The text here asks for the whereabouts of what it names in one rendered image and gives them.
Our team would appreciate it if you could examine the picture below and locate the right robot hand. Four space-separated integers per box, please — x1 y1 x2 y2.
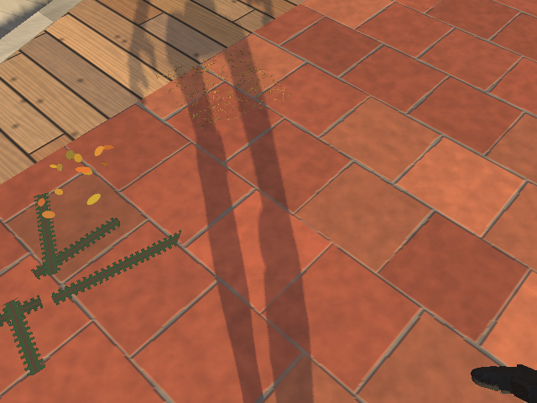
471 364 537 403

